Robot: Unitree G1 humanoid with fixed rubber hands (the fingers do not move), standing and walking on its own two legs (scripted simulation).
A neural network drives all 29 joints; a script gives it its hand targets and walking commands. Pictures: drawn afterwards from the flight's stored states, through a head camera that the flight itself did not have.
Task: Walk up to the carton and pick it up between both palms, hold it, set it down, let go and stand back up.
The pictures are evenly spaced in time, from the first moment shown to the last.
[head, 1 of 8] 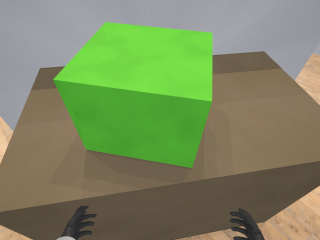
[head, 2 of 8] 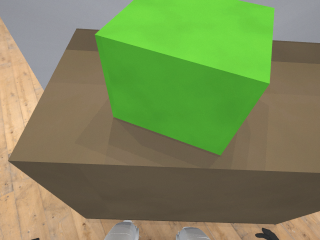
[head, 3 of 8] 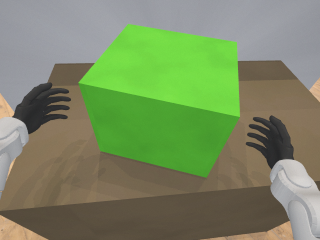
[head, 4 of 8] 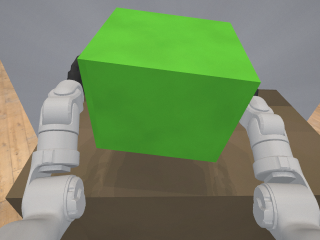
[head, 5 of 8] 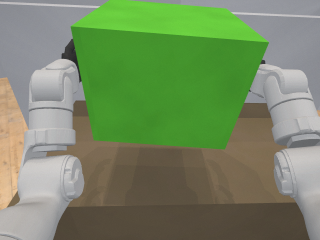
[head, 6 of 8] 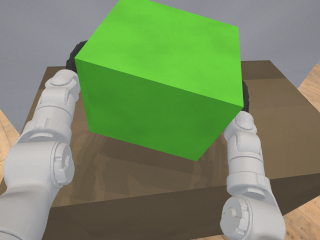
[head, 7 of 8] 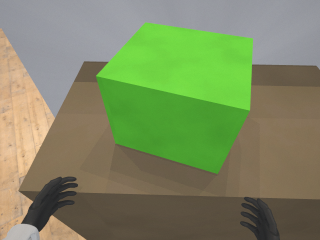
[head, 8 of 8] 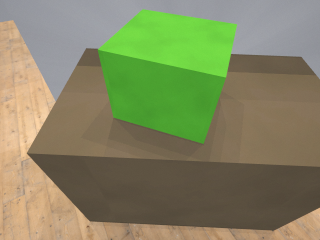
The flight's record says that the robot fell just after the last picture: no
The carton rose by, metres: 0.24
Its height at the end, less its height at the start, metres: +0.00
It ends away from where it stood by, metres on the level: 0.02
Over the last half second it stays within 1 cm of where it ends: yes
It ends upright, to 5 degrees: yes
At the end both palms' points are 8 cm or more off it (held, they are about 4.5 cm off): yes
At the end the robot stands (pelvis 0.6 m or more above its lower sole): yes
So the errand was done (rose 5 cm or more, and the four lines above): yes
